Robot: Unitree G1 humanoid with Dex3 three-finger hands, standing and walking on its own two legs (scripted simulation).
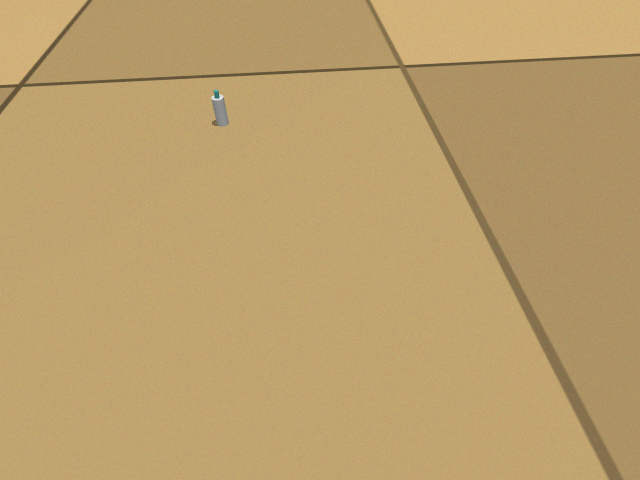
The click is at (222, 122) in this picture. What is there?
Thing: necked bottle
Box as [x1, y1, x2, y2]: [211, 90, 228, 126]
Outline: 214,90 214,94 211,97 216,121 218,125 223,126 228,123 223,96 219,94 217,90
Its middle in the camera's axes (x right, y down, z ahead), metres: -0.56 -0.75 +2.17
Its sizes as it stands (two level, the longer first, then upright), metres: 0.068 0.068 0.207
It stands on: the floor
